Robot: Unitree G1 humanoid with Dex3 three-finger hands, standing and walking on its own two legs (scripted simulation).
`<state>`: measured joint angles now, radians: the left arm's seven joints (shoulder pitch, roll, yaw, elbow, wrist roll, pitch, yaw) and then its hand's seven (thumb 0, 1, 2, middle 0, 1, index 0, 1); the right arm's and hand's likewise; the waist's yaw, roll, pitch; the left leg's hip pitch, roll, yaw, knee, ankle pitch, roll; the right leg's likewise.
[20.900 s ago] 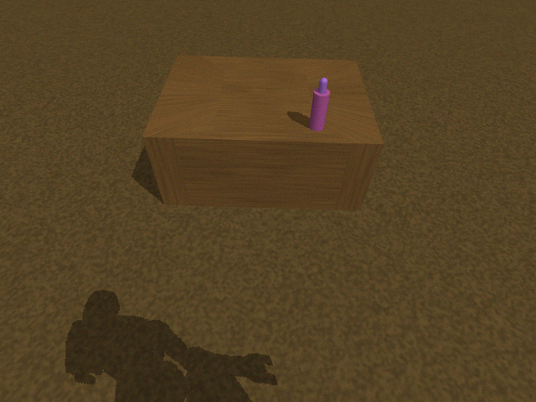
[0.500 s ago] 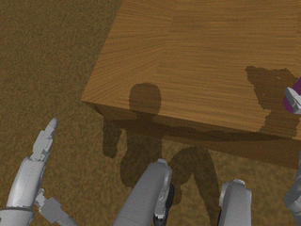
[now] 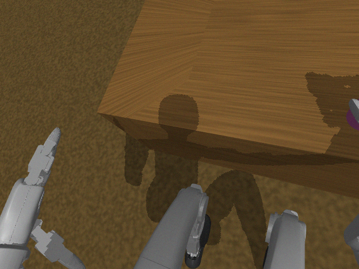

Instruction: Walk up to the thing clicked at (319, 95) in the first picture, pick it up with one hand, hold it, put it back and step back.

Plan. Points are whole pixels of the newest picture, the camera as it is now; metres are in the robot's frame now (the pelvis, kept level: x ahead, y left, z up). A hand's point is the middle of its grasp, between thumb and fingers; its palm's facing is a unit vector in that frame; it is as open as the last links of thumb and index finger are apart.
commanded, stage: loosen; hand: right
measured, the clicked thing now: out of the picture +0.51 -0.25 -0.01
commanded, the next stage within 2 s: open in 0.04 s
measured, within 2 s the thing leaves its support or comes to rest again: neither
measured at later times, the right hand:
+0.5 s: hand out of the picture +0.51 -0.24 -0.06, palm faces +0.28 +0.96 +0.00, open 12.6 cm
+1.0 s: hand out of the picture +0.51 -0.31 +0.07, palm faces +0.33 +0.94 -0.03, open 14.2 cm
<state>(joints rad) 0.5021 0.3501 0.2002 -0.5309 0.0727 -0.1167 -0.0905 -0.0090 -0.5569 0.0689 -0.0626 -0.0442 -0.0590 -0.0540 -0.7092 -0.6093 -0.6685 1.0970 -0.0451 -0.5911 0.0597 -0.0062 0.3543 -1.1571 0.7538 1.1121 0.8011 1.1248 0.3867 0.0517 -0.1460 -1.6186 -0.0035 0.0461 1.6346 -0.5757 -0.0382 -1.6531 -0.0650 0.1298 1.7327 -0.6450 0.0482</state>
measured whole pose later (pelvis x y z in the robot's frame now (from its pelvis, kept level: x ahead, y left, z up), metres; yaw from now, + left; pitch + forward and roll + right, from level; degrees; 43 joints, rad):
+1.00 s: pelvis +0.01 +0.00 +0.05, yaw -1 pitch +28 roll +6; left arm 0.51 0.31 0.12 -0.35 0.04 -0.05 -0.05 -0.01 -0.54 0.05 -0.06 -0.04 -0.06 -0.05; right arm -0.71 -0.69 -0.68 1.02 0.00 -0.39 0.15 -0.01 0.31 -0.34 0.37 0.38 0.38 0.38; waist 0.31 0.02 -0.16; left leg -1.40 0.00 0.05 1.45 -0.54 -0.04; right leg -1.44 -0.07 0.12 1.55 -0.61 0.04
